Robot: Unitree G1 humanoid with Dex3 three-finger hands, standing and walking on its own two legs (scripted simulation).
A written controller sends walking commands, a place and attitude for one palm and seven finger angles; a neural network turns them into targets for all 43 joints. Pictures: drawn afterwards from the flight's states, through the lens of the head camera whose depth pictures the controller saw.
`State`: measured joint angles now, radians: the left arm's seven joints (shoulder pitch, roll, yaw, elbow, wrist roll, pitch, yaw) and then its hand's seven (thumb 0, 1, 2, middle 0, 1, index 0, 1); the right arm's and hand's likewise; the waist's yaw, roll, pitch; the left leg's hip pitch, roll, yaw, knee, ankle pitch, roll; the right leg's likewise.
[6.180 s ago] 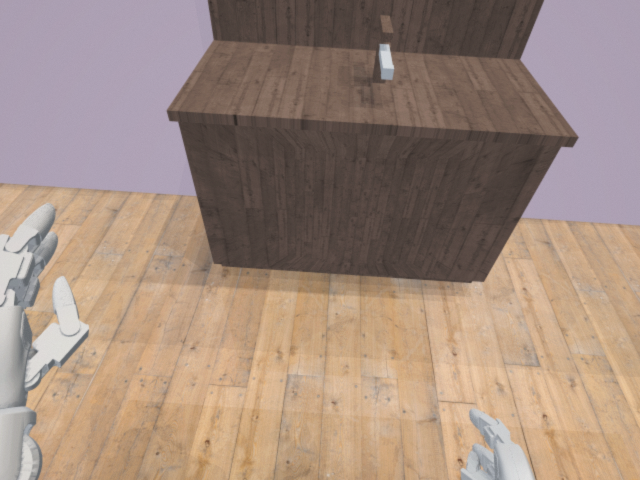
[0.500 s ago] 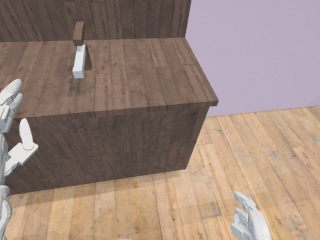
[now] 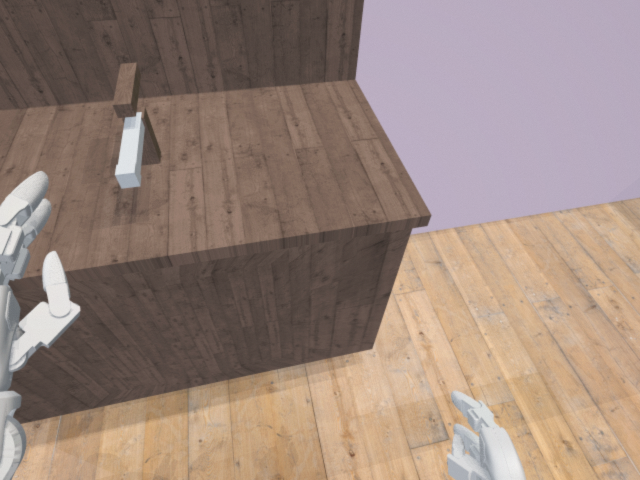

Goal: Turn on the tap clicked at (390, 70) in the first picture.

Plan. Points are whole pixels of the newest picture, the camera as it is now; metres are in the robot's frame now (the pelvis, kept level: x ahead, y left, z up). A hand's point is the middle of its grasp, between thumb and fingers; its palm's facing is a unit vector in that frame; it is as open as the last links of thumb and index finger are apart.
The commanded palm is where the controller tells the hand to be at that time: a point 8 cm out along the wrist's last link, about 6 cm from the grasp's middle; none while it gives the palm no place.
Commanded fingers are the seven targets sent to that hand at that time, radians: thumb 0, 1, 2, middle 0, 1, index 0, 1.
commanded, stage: shuffle to correct the standing spot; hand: left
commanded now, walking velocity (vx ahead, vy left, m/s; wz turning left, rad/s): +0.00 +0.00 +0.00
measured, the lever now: (128, 175) +0.51 +0.33 +0.06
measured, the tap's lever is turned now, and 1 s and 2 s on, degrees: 0 0 0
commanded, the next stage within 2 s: come to a stop and stand still in 1.06 s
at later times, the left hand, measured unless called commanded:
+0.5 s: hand (131, 256) +0.29 +0.21 +0.16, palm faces +0.34 -0.87 -0.37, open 7.4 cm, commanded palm +0.23 +0.26 +0.17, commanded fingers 0.00 0.90 0.90 -0.20 -0.30 -0.20 -0.30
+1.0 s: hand (182, 193) +0.37 +0.18 +0.17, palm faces +0.31 -0.85 -0.43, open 7.4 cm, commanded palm +0.33 +0.23 +0.17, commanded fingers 0.00 0.90 0.90 -0.20 -0.30 -0.20 -0.30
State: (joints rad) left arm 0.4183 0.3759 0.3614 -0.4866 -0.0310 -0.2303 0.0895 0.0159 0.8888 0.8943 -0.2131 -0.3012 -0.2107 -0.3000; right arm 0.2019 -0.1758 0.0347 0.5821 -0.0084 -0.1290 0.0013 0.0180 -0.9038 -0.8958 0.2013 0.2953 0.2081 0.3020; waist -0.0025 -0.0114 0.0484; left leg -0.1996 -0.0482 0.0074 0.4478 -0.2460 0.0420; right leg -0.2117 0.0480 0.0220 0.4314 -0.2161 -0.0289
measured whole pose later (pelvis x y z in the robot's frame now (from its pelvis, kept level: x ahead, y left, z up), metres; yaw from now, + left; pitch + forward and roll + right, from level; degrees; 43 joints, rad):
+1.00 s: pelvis +0.14 -0.04 -0.01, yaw -5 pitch -2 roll +1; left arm 0.46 0.36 0.39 -0.50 -0.04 -0.26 0.09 0.01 0.88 0.89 -0.22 -0.30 -0.22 -0.30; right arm 0.19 -0.24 -0.02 0.61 -0.01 -0.05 -0.01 0.02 -0.91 -0.90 0.20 0.29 0.20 0.30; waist 0.01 -0.02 0.07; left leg -0.55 0.07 0.01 0.99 -0.24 0.00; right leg -0.32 0.01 -0.13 0.53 -0.19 -0.10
